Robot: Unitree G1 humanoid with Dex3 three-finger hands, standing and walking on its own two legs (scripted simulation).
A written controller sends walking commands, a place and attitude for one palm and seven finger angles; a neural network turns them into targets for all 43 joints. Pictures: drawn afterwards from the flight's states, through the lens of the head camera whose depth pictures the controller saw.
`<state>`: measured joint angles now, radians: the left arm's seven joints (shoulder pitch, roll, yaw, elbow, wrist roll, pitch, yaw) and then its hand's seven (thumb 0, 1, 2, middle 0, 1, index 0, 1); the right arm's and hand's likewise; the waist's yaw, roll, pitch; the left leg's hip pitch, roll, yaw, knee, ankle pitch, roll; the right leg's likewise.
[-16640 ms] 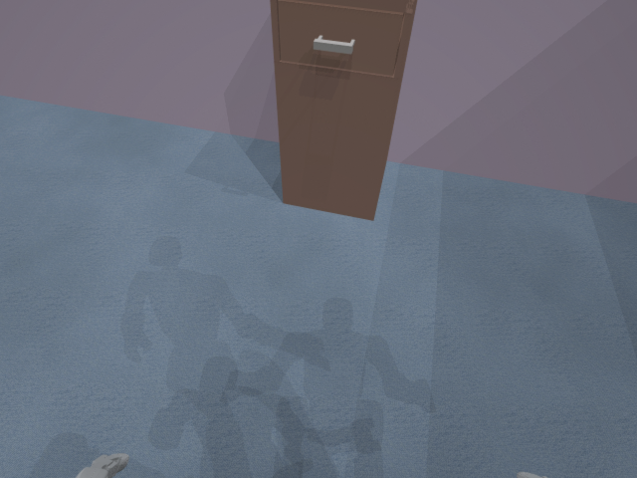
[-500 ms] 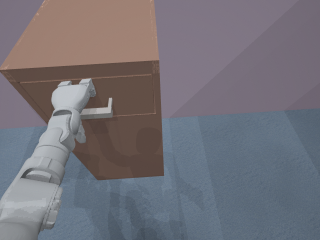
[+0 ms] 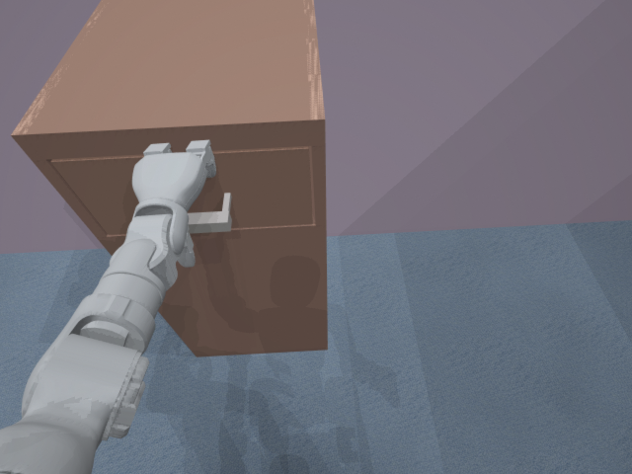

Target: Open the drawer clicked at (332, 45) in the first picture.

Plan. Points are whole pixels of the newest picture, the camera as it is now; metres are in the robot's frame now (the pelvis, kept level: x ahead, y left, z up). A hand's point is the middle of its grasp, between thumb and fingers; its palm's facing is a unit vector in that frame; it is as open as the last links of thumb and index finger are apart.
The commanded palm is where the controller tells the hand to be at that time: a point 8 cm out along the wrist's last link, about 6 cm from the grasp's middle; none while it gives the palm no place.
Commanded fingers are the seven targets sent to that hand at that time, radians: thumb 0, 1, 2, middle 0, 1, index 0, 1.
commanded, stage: move the hooked fingers above the handle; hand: left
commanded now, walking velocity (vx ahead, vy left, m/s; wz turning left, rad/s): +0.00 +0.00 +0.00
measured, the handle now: (194, 212) +0.51 +0.19 +0.00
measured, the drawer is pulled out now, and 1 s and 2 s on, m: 0.00 0.00 0.00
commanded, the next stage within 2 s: none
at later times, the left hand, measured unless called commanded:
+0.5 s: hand (181, 204) +0.47 +0.18 +0.06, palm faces +0.02 -0.03 -1.00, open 13.5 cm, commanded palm +0.45 +0.20 +0.12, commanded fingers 0.00 -0.50 0.30 -0.30 -1.20 -0.30 -1.20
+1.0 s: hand (178, 210) +0.47 +0.19 +0.05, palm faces -0.02 -0.03 -1.00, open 13.8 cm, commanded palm +0.45 +0.20 +0.12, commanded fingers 0.00 -0.50 0.30 -0.30 -1.20 -0.30 -1.20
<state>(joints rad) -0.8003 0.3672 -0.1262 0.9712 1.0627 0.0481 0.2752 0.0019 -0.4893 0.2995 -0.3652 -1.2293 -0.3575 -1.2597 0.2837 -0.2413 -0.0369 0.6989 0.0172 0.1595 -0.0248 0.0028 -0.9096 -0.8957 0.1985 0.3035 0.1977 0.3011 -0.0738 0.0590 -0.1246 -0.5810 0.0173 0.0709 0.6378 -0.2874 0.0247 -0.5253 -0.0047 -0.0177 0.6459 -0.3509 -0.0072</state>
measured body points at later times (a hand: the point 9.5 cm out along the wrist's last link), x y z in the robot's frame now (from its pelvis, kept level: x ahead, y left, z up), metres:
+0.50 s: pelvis +0.00 +0.00 +0.00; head +0.07 -0.02 +0.44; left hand +0.46 +0.18 +0.12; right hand +0.05 -0.28 -0.14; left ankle +0.01 +0.11 -0.72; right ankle -0.03 -0.12 -0.72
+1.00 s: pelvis +0.01 -0.01 +0.00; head +0.08 -0.02 +0.44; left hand +0.46 +0.19 +0.11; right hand +0.05 -0.28 -0.14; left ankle +0.01 +0.11 -0.72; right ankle -0.03 -0.12 -0.72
